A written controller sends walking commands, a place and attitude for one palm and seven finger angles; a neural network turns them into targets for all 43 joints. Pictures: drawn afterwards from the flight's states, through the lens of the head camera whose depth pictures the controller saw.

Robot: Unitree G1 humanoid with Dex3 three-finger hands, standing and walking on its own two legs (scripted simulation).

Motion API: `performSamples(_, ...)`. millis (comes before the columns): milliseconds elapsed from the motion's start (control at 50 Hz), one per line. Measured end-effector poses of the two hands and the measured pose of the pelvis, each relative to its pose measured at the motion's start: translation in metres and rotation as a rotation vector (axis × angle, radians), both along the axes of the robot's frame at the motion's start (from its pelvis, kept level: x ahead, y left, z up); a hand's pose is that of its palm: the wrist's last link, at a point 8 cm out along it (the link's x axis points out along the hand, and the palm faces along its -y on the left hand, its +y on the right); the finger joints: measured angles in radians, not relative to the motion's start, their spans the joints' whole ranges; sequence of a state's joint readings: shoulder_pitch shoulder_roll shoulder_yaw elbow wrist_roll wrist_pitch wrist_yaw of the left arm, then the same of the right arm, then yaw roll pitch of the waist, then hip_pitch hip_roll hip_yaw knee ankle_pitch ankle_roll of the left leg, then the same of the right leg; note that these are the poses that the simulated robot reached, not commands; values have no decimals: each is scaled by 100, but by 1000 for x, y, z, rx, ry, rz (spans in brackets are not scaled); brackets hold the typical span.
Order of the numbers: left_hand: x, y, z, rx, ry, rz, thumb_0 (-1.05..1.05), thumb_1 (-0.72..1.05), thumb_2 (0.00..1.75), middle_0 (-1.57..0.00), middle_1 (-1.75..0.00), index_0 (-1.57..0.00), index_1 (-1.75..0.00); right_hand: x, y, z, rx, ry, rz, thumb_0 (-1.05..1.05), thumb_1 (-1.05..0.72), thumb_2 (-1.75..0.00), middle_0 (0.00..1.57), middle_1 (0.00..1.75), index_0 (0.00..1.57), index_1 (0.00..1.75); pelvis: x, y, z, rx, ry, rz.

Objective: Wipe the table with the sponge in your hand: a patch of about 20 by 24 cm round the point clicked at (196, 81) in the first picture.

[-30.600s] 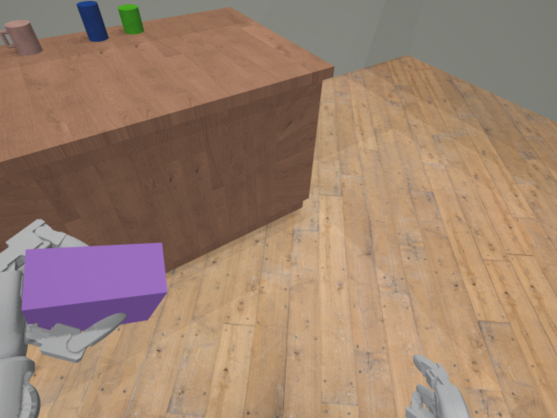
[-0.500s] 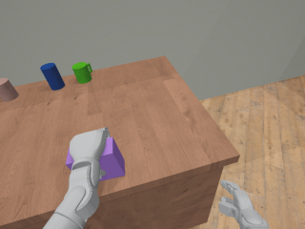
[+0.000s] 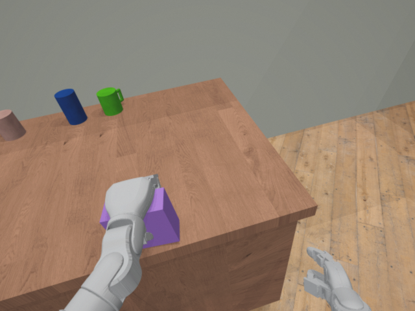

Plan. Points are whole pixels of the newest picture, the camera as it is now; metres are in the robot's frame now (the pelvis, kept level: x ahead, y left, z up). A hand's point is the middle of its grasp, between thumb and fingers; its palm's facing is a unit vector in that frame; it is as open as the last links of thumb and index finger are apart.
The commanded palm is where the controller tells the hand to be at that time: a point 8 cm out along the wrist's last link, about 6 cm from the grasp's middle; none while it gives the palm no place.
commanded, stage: slide across to the third lane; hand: left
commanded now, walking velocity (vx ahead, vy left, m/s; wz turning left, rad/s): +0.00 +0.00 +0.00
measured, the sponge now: (146, 226) +0.28 +0.19 +0.02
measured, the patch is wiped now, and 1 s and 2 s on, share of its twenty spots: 0.85 0.95 1.00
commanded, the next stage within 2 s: wipe forward along the third lane in 0.28 s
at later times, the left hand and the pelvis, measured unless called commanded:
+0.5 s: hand (169, 198) +0.32 +0.14 +0.07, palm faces +0.04 -0.14 -0.99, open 9.8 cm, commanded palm +0.29 +0.14 +0.12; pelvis +0.00 -0.01 +0.00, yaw +0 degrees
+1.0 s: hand (166, 184) +0.36 +0.16 +0.07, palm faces -0.02 -0.07 -1.00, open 9.8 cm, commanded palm +0.34 +0.17 +0.11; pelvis +0.00 -0.01 +0.00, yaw +0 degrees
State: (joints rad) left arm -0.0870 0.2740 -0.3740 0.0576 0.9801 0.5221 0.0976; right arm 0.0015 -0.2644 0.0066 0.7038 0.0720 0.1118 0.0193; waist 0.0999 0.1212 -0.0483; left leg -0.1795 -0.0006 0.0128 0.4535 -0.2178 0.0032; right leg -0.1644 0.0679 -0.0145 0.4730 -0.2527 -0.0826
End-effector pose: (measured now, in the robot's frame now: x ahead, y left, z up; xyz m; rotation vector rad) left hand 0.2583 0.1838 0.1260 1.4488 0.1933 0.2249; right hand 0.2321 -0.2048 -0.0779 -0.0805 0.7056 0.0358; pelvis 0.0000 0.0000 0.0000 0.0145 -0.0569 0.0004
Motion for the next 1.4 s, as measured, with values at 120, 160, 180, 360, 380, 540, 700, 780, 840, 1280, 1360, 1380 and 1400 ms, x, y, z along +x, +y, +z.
performSamples(120, 9, -14, 0, 6, -1, -24, 0, -48, 105, -74, -137, -76, -136, 0, 5, 1, 12, -7, 12, 1, -91, -90, 19, 30, 20, 30, -3, -2, 0, 1, -1, 3)
performSamples(160, 13, -19, 1, 3, -3, -30, 0, -48, 105, -74, -137, -76, -135, 0, 6, 1, 18, -7, 14, 1, -91, -90, 19, 30, 20, 30, -3, -2, 0, 1, 1, 4)
performSamples(180, 15, -21, 1, 1, -5, -33, 0, -48, 105, -74, -137, -76, -135, 0, 6, 1, 20, -7, 16, 1, -91, -90, 19, 30, 20, 30, -4, -2, 0, 2, 2, 4)
performSamples(360, 24, -41, 2, -22, -15, -73, 0, -48, 105, -74, -137, -76, -135, -4, 3, 0, 24, 13, 13, 1, -91, -90, 20, 30, 20, 30, -3, -4, 0, 3, 5, 2)
performSamples(380, 25, -43, 2, -23, -14, -76, 0, -48, 105, -74, -137, -76, -135, -4, 3, 0, 22, 16, 11, 1, -91, -90, 20, 30, 20, 30, -3, -4, 0, 3, 6, 3)
performSamples(540, 39, -43, 1, -36, -9, -59, -1, -48, 106, -75, -136, -77, -134, -11, -8, -3, 0, 47, -23, 1, -91, -90, 20, 30, 20, 30, -2, -6, -1, 4, 18, -6)
performSamples(700, 57, -39, -2, 17, 17, -7, -1, -48, 106, -75, -136, -77, -134, -21, -23, -8, -27, 87, -65, 1, -91, -90, 19, 30, 20, 30, -2, -9, -1, 5, 39, -5)
performSamples(780, 67, -37, -4, 37, 40, 18, -1, -49, 106, -75, -136, -77, -134, -27, -29, -13, -34, 110, -85, 1, -91, -90, 19, 30, 20, 30, -1, -9, -1, 7, 52, -5)
performSamples(840, 74, -34, -4, 34, 50, 30, -1, -49, 106, -75, -136, -77, -134, -31, -32, -16, -39, 126, -96, 1, -91, -90, 19, 30, 20, 30, 0, -10, -1, 7, 61, -7)
performSamples(1280, 104, -14, -4, 47, 74, 53, -1, -49, 106, -75, -136, -77, -134, -53, -46, -28, -79, 203, -152, 1, -91, -90, 20, 30, 20, 30, 5, -13, -1, 5, 105, -6)
performSamples(1360, 109, -9, -4, 48, 78, 53, -1, -49, 106, -75, -136, -77, -134, -57, -48, -29, -87, 213, -161, 1, -91, -90, 20, 30, 20, 30, 6, -12, -1, 3, 110, -7)
performSamples(1380, 111, -8, -3, 50, 78, 54, -1, -49, 106, -75, -136, -77, -135, -58, -48, -29, -89, 217, -163, 1, -91, -90, 20, 30, 20, 30, 6, -12, -1, 2, 112, -5)
performSamples(1400, 112, -6, -3, 52, 79, 54, -1, -49, 106, -75, -136, -77, -135, -59, -48, -29, -92, 221, -164, 1, -91, -90, 20, 30, 20, 30, 6, -11, -1, 2, 114, -5)
